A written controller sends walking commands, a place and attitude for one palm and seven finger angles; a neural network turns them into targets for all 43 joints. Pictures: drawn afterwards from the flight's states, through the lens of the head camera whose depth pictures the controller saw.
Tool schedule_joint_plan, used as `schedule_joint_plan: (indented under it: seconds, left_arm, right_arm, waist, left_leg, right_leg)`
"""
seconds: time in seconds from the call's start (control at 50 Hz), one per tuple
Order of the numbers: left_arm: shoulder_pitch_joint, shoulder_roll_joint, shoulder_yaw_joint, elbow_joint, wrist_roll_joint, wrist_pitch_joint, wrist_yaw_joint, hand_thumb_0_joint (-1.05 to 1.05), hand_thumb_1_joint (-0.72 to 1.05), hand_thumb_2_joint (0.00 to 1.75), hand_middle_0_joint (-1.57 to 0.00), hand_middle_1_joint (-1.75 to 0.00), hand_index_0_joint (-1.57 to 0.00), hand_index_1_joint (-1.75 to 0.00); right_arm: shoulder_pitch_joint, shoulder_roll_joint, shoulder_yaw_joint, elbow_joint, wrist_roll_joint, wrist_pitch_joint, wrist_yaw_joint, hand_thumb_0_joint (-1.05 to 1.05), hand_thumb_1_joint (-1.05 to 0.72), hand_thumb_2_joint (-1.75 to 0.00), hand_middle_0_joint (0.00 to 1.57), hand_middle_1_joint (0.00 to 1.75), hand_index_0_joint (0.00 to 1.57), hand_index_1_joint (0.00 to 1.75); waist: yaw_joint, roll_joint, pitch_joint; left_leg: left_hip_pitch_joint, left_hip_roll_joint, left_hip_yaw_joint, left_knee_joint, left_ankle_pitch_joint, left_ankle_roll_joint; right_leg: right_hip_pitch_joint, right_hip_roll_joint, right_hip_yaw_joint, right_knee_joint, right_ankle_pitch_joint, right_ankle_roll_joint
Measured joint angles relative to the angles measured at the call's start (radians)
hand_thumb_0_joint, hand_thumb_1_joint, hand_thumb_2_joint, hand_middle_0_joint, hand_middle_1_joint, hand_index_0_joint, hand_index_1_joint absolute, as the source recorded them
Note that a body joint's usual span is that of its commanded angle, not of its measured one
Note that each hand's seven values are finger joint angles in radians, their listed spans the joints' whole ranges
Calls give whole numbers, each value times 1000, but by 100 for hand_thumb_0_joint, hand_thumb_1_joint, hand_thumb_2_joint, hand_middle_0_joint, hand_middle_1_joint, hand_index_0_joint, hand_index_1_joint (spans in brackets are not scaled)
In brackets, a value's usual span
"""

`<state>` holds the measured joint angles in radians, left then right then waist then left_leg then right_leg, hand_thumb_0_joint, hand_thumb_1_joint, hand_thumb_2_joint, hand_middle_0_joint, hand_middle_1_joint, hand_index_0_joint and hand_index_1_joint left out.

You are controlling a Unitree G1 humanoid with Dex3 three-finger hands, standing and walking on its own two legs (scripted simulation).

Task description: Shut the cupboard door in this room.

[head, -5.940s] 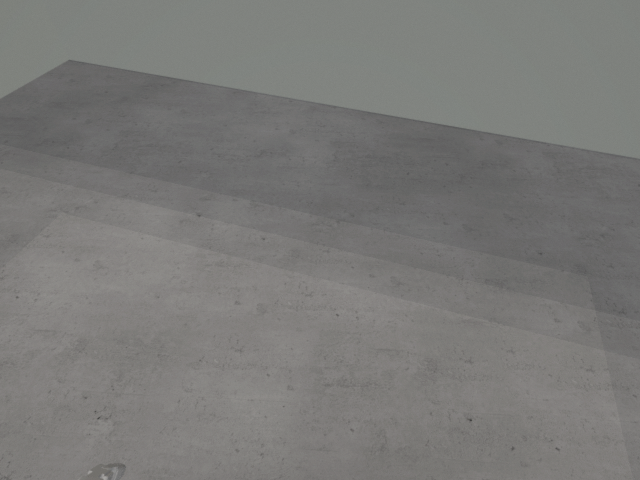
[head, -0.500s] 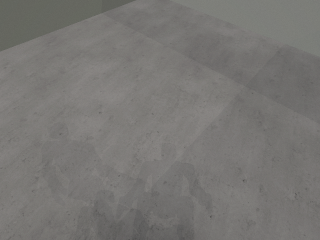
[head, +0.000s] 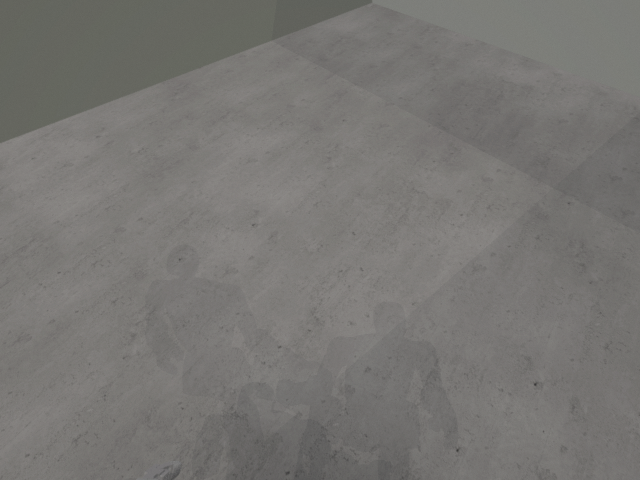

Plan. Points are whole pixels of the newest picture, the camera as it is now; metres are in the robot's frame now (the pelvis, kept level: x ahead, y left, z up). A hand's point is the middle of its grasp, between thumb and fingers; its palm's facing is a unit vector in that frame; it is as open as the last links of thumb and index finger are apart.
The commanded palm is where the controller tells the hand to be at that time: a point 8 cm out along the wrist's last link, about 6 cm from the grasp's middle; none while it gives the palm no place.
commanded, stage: turn or walk to find it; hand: left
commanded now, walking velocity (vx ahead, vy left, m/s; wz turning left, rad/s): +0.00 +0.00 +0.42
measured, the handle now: out of the picture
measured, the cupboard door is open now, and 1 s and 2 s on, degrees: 80 80 80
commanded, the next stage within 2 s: none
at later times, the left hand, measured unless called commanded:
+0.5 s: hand out of the picture -0.04 +0.26 -0.17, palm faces +0.25 -0.94 -0.24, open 7.4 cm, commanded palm none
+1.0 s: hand out of the picture -0.05 +0.20 -0.14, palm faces +0.42 -0.86 -0.27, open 7.4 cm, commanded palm none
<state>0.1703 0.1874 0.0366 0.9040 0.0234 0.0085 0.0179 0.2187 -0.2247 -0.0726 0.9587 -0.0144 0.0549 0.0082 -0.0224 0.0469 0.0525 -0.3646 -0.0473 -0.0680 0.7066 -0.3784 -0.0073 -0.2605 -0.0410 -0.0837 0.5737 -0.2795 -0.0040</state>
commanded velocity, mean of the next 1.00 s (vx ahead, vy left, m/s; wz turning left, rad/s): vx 0.00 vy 0.00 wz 0.42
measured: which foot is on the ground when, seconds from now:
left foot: up 0.00-0.34, down 0.36-0.82, up 0.84-1.00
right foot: down 0.00-0.36, up 0.38-0.78, down 0.80-1.00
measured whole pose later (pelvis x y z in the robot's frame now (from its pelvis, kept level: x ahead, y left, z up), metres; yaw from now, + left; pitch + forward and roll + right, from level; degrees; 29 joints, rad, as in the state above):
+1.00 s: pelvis -0.05 -0.01 +0.01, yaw +26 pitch -1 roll +2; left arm 0.21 0.16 0.03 0.92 0.02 0.01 0.02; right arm 0.24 -0.25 -0.09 0.98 -0.02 0.08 0.02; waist -0.03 0.04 0.05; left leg -0.49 0.00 -0.03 1.14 -0.36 -0.05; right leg -0.21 -0.06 -0.15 0.50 -0.28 -0.03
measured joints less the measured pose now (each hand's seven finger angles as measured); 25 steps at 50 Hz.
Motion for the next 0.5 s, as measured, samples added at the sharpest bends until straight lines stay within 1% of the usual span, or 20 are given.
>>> schedule_joint_plan:
  seconds: [0.02,0.04,0.08,0.1,0.14,0.2,0.24,0.3,0.32,0.34,0.36,0.38,0.4,0.42,0.46,0.5]
  left_arm:
    - [4,-7,-3,-3,1,-1,1,0,90,90,-20,-30,-20,-30]
    - [9,-13,-5,-4,1,-1,1,0,90,90,-20,-30,-20,-30]
    - [18,-21,-8,0,1,2,3,0,90,90,-20,-30,-20,-30]
    - [22,-23,-9,3,2,3,4,0,90,90,-20,-30,-20,-30]
    - [26,-25,-10,11,5,4,5,0,90,90,-20,-30,-20,-30]
    - [31,-21,-9,21,8,3,3,0,90,90,-20,-30,-21,-30]
    - [34,-14,-7,25,11,2,1,0,90,90,-20,-30,-21,-30]
    - [40,3,0,34,13,3,-1,0,90,90,-20,-30,-21,-30]
    - [43,11,3,38,12,5,-2,0,90,90,-20,-30,-21,-30]
    - [48,18,6,42,10,9,-2,0,90,90,-20,-30,-21,-30]
    - [56,26,10,44,5,14,-3,0,90,90,-20,-30,-21,-30]
    - [57,40,16,50,1,23,-4,0,90,90,-20,-30,-21,-30]
    - [58,53,20,56,0,35,-2,0,90,90,-20,-30,-21,-30]
    - [59,61,24,65,0,48,1,0,90,90,-20,-30,-20,-30]
    - [55,71,29,82,-2,62,1,0,90,90,-20,-30,-20,-30]
    - [50,74,31,87,-3,60,-4,1,90,90,-20,-30,-20,-30]
  right_arm:
    - [7,-5,-5,5,-2,9,1,0,-90,-90,20,30,20,30]
    - [12,-10,-10,11,-3,16,4,0,-90,-90,20,30,20,30]
    - [18,-18,-17,20,-5,23,9,1,-91,-90,20,29,20,30]
    - [21,-21,-19,23,-6,23,12,1,-91,-90,20,29,20,30]
    - [28,-22,-20,27,-6,24,14,1,-91,-90,20,29,19,30]
    - [30,-19,-18,35,-5,27,14,1,-91,-90,20,29,19,30]
    - [23,-16,-13,40,-3,27,14,1,-91,-90,20,29,19,30]
    - [4,-8,-4,37,3,19,11,1,-91,-90,20,29,19,30]
    - [-3,-6,-1,33,4,14,10,1,-91,-90,20,29,19,30]
    - [-8,-5,2,26,4,6,10,1,-91,-90,20,29,19,30]
    - [-11,-7,4,18,4,-4,10,1,-91,-90,20,29,19,30]
    - [-22,2,5,16,2,-12,10,1,-91,-90,20,29,19,30]
    - [-31,11,8,12,0,-19,9,1,-91,-90,20,29,19,30]
    - [-36,19,12,7,-1,-26,5,1,-91,-90,20,29,19,30]
    - [-39,28,20,0,-3,-35,-5,0,-91,-90,20,29,19,30]
    - [-40,33,26,-2,-4,-39,-11,0,-91,-90,20,29,20,30]
  waist:
    - [0,3,-1]
    - [0,4,-2]
    - [-2,6,-1]
    - [-4,4,0]
    - [-8,-4,3]
    - [-4,-23,10]
    - [4,-37,16]
    - [20,-60,26]
    - [22,-67,28]
    - [23,-71,28]
    - [23,-72,23]
    - [25,-92,26]
    - [30,-108,29]
    - [32,-113,29]
    - [30,-108,24]
    - [31,-99,19]
  left_leg:
    - [-35,-4,4,105,-45,-3]
    - [-67,-3,12,208,-57,-7]
    - [-111,13,29,359,-32,-18]
    - [-121,24,38,400,-17,-25]
    - [-120,46,52,420,-5,-38]
    - [-80,72,70,341,-28,-50]
    - [-42,84,85,252,-53,-52]
    - [23,87,112,101,-68,-48]
    - [49,85,121,38,-46,-45]
    - [81,84,131,-40,2,-41]
    - [109,83,134,-111,46,-19]
    - [102,69,138,-107,47,5]
    - [95,61,142,-94,43,21]
    - [94,58,141,-92,42,30]
    - [105,56,131,-120,58,38]
    - [121,51,118,-164,87,41]
  right_leg:
    - [5,-6,-11,0,-11,-9]
    - [14,-11,-21,-9,-15,-13]
    - [31,-20,-39,-35,-7,-13]
    - [38,-24,-47,-45,-2,-12]
    - [46,-36,-64,-59,6,-11]
    - [48,-56,-88,-64,10,-6]
    - [41,-71,-103,-57,8,0]
    - [21,-94,-122,-25,-2,15]
    - [12,-103,-130,-8,-9,22]
    - [0,-111,-137,16,-19,31]
    - [-18,-119,-144,51,-35,41]
    - [-46,-129,-124,108,-83,52]
    - [-78,-123,-88,185,-152,59]
    - [-110,-107,-54,267,-199,63]
    - [-159,-78,-13,401,-206,68]
    - [-185,-62,7,468,-173,74]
